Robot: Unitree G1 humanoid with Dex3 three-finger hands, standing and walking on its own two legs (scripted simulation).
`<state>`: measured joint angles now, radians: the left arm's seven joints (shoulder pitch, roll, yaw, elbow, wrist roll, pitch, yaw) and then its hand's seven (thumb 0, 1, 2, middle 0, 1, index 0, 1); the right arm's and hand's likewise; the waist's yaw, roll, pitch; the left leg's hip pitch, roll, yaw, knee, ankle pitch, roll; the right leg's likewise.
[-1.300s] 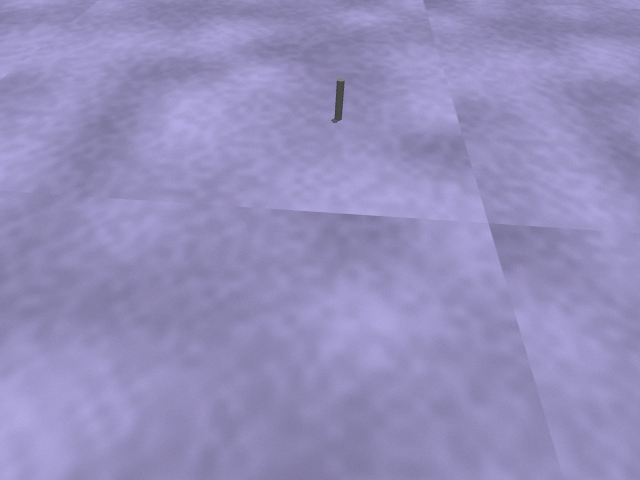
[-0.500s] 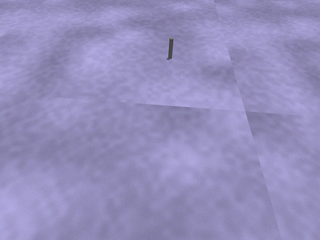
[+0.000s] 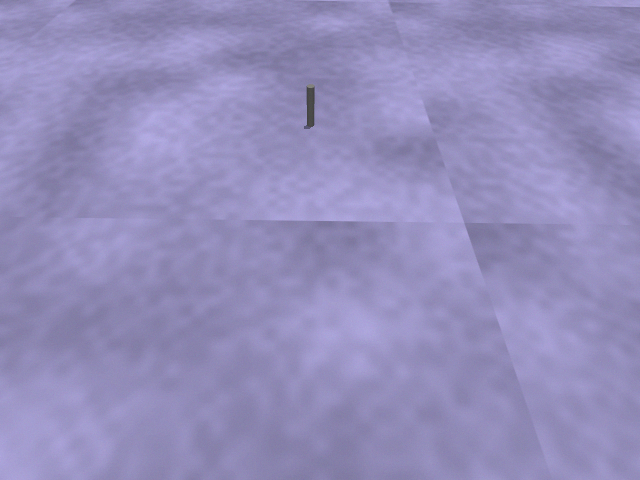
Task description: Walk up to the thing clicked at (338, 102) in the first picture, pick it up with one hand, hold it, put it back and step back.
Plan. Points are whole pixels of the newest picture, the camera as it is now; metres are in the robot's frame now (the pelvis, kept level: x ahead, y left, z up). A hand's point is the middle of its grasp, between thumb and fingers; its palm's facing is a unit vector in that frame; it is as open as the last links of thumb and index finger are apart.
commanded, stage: walk up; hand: left
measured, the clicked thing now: (310, 106) +2.04 +0.03 -0.66
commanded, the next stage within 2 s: none
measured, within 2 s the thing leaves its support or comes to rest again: neither
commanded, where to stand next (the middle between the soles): +1.70 -0.15 m, yaw -6 degrees
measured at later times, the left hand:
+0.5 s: hand (194, 420) +0.24 +0.19 -0.15, palm faces -0.03 -0.94 -0.34, open 7.4 cm
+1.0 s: hand (245, 199) +0.70 +0.16 -0.13, palm faces -0.18 -0.91 -0.38, open 7.4 cm
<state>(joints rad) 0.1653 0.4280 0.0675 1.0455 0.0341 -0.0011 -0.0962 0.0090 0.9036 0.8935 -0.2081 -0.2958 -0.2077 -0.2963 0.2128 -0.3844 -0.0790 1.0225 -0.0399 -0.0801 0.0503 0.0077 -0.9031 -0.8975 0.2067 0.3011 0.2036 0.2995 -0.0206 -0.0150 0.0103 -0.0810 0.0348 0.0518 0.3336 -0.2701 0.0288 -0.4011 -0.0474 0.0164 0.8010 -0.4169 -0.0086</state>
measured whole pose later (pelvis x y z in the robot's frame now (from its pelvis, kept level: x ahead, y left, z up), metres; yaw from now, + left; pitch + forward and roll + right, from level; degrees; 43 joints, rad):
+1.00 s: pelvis +0.53 -0.10 -0.02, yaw -6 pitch -2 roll +3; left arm 0.15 0.45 0.06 0.89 0.00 -0.06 -0.10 0.01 0.91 0.89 -0.21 -0.30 -0.21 -0.30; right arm 0.36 -0.42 -0.06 0.91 0.00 -0.09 0.06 0.01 -0.90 -0.90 0.21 0.30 0.20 0.30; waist -0.06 -0.02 0.05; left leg 0.03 0.05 0.14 0.44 -0.42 -0.04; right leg -0.53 -0.10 -0.03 0.63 -0.09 -0.02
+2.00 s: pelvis +1.03 -0.12 -0.01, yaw -6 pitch -3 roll +2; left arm 0.19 0.41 0.05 0.88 0.00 -0.04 -0.08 0.01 0.91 0.89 -0.21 -0.30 -0.21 -0.30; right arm 0.35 -0.39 -0.05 0.87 0.00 -0.08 0.04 0.01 -0.90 -0.90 0.21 0.30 0.20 0.30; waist -0.04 -0.03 0.10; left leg 0.00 -0.03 0.11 0.41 -0.37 0.02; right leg -0.46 -0.09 -0.02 0.60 -0.10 -0.02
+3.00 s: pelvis +1.39 -0.13 -0.01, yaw -8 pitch -4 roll +2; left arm 0.28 0.41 0.06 0.92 0.01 -0.03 -0.08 0.01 0.91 0.89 -0.21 -0.30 -0.21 -0.30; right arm 0.36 -0.41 -0.06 0.85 -0.01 -0.07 0.05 0.01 -0.90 -0.90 0.21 0.30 0.20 0.30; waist -0.02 -0.03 0.08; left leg -0.07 0.01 0.13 0.47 -0.33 0.01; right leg -0.43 -0.11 -0.01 0.62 -0.17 -0.01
